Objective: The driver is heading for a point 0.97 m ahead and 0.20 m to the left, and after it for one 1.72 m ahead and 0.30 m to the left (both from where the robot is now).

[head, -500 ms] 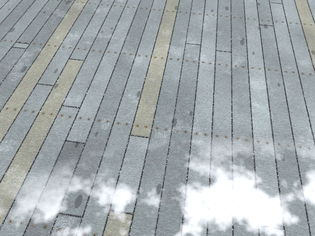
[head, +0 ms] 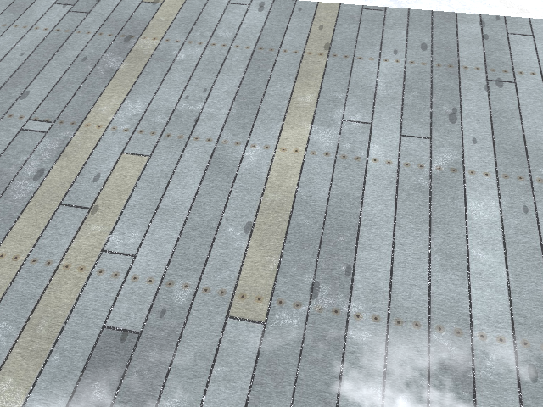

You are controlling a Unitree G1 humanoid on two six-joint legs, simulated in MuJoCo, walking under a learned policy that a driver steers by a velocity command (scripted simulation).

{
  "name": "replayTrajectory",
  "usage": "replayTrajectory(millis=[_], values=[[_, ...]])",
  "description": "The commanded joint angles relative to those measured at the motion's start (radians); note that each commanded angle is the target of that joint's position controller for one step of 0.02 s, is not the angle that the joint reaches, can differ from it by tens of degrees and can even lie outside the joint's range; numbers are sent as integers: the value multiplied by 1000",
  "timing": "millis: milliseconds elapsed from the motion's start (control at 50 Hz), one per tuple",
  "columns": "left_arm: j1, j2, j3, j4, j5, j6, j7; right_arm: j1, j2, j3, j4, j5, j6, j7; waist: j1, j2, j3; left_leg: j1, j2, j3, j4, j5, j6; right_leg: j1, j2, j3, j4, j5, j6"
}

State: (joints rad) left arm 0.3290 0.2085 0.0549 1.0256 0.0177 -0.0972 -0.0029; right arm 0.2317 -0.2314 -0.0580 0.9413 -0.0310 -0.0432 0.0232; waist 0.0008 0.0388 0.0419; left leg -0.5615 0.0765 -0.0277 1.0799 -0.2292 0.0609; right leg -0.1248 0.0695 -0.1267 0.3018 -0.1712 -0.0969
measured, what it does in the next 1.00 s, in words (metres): walks ahead, turning left: left foot, then right foot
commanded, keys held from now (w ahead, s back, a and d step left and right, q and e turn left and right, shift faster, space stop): w+q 0.24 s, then q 0.22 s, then no key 0.54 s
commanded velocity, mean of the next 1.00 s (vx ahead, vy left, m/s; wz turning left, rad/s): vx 0.23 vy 0.00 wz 0.31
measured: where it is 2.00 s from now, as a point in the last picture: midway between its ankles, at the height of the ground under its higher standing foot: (251, 388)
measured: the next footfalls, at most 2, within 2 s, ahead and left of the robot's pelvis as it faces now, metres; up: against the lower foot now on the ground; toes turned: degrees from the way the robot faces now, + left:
left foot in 0.32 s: +0.32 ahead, +0.13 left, +0.00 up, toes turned +15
right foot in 0.86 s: +0.42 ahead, -0.04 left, +0.00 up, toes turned +19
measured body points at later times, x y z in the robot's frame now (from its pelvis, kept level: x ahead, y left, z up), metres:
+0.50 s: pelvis +0.24 +0.06 -0.01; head +0.29 +0.08 +0.44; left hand +0.29 +0.33 -0.14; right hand +0.39 -0.19 -0.14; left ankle +0.27 +0.11 -0.74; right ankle +0.25 -0.09 -0.65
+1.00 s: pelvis +0.33 +0.03 +0.00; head +0.35 +0.02 +0.45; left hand +0.35 +0.30 -0.13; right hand +0.48 -0.18 -0.15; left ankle +0.28 +0.12 -0.75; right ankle +0.38 -0.05 -0.75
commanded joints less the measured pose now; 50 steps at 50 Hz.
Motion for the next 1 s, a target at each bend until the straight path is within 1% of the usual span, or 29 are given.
replayTrajectory(millis=[20,100,160,200,260,280,300,320,340,360,380,400,420,440,460,500,540,620,740,800,820,840,860,880,900,920,940,960,1000], values=[[37,97,12,-34,1,-25,3,13,-22,-2,-42,2,14,9,-19,-103,43,-90,24,-9,-65,113,-14,-15,-280,148,-197,229,-82],[68,89,2,-32,-2,-28,10,-132,-9,11,-91,8,5,17,13,-88,55,-76,0,54,-289,251,-12,33,-250,38,-194,331,-45],[132,98,1,-10,0,-25,22,-223,-3,20,-130,5,4,20,46,-91,69,-78,-16,113,-400,256,11,134,-279,2,-176,416,-38],[150,107,2,0,3,-17,31,-245,-11,19,-148,2,1,22,44,-96,69,-73,-36,140,-450,197,37,213,-300,-24,-122,532,-33],[119,143,10,-6,9,-2,46,-146,-35,4,-130,-6,0,14,-15,-133,5,66,-124,197,-477,56,96,277,-313,-73,99,974,-19],[108,154,14,-13,10,8,48,-40,-52,-6,-97,-10,-7,10,-53,-133,-50,161,-165,208,-508,45,117,274,-306,-84,265,1043,-12],[93,166,18,-24,0,15,48,93,-78,-20,-58,-22,-19,6,-113,-120,-122,343,-173,178,-606,143,145,191,-287,-99,486,925,11],[78,148,13,-63,-13,12,43,207,-164,-48,-42,-35,-26,-5,-160,-40,-228,601,5,-32,-601,332,208,-44,-241,-106,803,509,47],[145,65,-1,-129,-46,8,29,154,-275,-77,-73,-18,-15,-12,-77,223,-359,900,341,-560,-614,842,434,-449,-3,-43,1208,-443,104],[57,134,12,-136,-17,10,29,181,-255,-75,-75,24,0,-17,-102,-10,-378,867,301,-493,-631,946,420,-504,-63,153,1231,-358,98],[-9,108,5,-166,-23,4,28,100,-214,-64,-83,28,4,-25,-79,-9,-250,747,277,-374,-653,942,381,-544,-104,164,1180,-279,96],[-22,108,6,-163,-16,3,30,47,-154,-49,-89,30,7,-26,-44,-75,-136,605,216,-299,-700,875,317,-523,-134,160,1077,-238,98],[-91,121,14,-177,6,23,29,9,-120,-39,-93,43,12,-29,-25,-119,-70,479,122,-237,-744,787,235,-461,-146,155,998,-207,99],[-11,100,11,-182,17,47,27,12,-122,-35,-96,41,10,-33,12,-28,-75,421,138,-222,-747,900,266,-412,-142,157,967,-215,114],[-4,97,9,-184,21,67,31,32,-117,-33,-89,38,4,-30,18,-20,-77,398,126,-225,-740,951,265,-392,-141,161,932,-227,127],[18,77,7,-180,17,85,29,10,-140,-36,-101,22,-5,-28,43,-48,-107,382,79,-166,-741,915,234,-377,-129,145,849,-189,140],[-21,84,7,-199,18,89,23,45,-154,-36,-98,17,-5,-31,29,-19,-128,403,60,-143,-732,970,201,-397,-122,128,771,-127,142],[-118,96,3,-234,8,106,22,78,-147,-28,-97,20,8,-35,-5,30,-136,443,51,-149,-739,850,132,-404,-127,132,654,-44,132],[-180,107,-1,-246,-5,116,35,94,-142,-15,-91,1,23,-42,-33,45,-85,478,95,-209,-732,705,157,-342,-107,144,495,-114,111],[-159,99,-6,-234,-13,112,45,75,-137,-6,-85,0,31,-47,-29,53,-62,461,101,-238,-694,675,157,-230,-80,135,342,-174,88],[-133,91,-8,-223,-14,109,49,58,-136,-3,-84,7,33,-50,-10,47,-54,449,92,-243,-672,643,141,-168,-74,129,233,-140,78],[-93,82,-11,-207,-10,101,52,38,-132,2,-84,17,34,-54,19,29,-50,407,73,-244,-651,562,104,-60,-86,140,68,-2,70],[-64,112,-8,-197,3,89,58,55,-103,13,-89,23,28,-55,12,-22,-78,342,40,-237,-631,417,54,74,-176,228,-2,180,55],[-60,186,0,-205,12,79,61,134,-66,21,-91,21,25,-55,-47,-174,-111,277,-50,-157,-553,67,20,169,-361,390,37,562,2],[-115,160,-11,-205,-7,84,52,157,-69,19,-52,32,45,-61,-42,-228,-115,327,-126,-85,-559,-169,3,66,-418,426,63,689,-126],[-136,115,-25,-212,-6,81,43,123,-91,17,-44,23,55,-64,-34,-190,-102,370,-115,-75,-558,-182,-5,17,-398,419,37,628,-135],[-164,107,-32,-209,-3,79,38,91,-85,18,-42,22,60,-61,-42,-179,-88,412,-109,-79,-615,-116,-6,-22,-345,372,26,517,-96],[-180,114,-34,-203,3,83,38,70,-80,21,-36,23,62,-56,-48,-171,-77,451,-98,-88,-677,-25,-11,-46,-288,326,21,398,-48],[-142,134,-30,-180,-5,85,39,42,-98,23,-22,14,62,-48,-26,-162,-49,491,-57,-120,-733,105,-21,-88,-217,293,-5,170,16]])
Velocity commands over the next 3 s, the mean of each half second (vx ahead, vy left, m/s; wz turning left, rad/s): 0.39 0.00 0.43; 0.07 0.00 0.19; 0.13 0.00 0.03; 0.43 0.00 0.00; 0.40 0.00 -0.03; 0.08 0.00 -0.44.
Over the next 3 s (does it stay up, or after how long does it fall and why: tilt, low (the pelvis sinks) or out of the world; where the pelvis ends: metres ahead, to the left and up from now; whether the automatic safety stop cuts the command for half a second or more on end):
stays up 0.87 0.20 -0.01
